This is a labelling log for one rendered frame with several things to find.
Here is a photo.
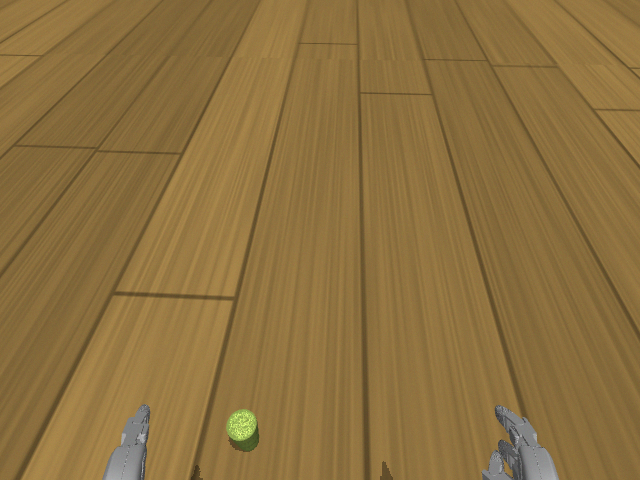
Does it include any right robot hand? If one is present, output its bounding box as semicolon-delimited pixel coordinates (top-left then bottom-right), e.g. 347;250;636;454
482;405;559;480

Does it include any left robot hand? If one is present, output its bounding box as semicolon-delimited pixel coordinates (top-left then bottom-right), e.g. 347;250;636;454
102;404;150;480

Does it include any cup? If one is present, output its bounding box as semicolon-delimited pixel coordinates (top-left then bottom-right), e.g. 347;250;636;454
226;409;259;451

